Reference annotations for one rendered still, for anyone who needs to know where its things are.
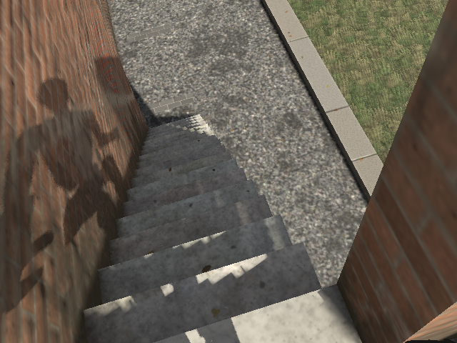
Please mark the stairs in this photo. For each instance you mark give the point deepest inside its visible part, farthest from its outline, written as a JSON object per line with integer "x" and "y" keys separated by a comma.
{"x": 197, "y": 244}

